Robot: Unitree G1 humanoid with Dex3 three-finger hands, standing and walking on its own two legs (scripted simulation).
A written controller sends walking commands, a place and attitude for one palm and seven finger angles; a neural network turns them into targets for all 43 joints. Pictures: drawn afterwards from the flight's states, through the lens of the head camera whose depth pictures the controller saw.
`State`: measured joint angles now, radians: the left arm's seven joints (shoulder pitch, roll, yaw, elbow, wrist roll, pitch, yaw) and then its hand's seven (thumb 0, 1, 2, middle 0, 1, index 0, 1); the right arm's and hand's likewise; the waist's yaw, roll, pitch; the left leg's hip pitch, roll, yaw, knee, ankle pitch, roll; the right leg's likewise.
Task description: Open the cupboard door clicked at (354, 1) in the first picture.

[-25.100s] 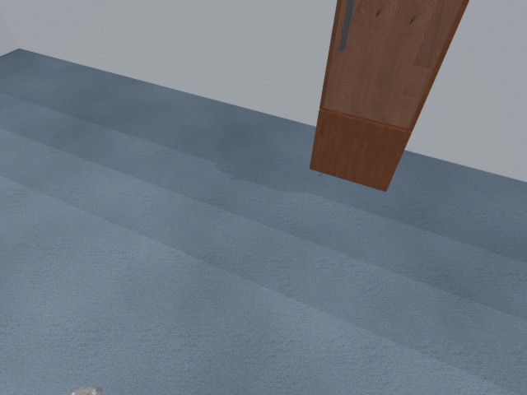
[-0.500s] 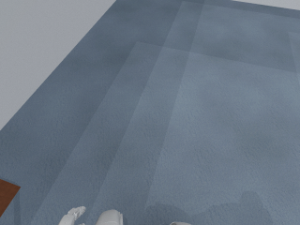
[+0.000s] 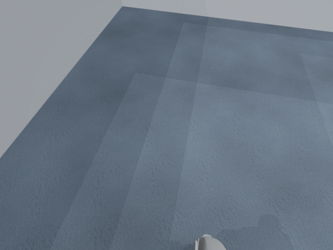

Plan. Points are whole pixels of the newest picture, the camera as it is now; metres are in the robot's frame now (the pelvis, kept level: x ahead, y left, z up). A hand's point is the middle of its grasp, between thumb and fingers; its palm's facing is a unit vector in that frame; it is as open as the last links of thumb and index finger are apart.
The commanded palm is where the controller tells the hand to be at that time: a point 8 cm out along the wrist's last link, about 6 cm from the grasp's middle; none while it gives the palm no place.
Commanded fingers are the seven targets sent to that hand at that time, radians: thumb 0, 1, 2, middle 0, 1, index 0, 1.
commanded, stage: walk to a spot facing it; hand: left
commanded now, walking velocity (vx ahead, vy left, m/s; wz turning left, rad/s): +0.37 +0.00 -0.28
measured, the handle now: out of the picture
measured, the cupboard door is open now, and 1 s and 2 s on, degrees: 42 42 42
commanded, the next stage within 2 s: turn to face it in 0.48 s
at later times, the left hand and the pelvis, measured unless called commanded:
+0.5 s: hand (131, 206) +0.26 +0.13 -0.18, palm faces +0.00 -0.98 -0.18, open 7.3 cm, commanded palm none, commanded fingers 0.00 0.90 0.90 -0.20 -0.30 -0.20 -0.30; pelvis +0.26 -0.05 +0.00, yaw -3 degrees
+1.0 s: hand (142, 133) +0.52 +0.13 -0.16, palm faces +0.14 -0.96 -0.25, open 7.4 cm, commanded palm none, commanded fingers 0.00 0.90 0.90 -0.20 -0.30 -0.20 -0.30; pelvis +0.42 -0.08 -0.01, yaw +9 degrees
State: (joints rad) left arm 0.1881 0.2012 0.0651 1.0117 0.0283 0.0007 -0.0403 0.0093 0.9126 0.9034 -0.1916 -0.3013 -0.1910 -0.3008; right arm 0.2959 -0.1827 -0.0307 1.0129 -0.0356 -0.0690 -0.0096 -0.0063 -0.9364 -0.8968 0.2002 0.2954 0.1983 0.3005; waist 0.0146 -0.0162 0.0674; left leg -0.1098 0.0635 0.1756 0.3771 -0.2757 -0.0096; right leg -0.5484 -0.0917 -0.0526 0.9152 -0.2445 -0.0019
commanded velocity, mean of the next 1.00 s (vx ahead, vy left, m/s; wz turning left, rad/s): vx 0.19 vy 0.00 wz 0.24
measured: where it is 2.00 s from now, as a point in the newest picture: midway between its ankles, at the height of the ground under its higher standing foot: (186, 194)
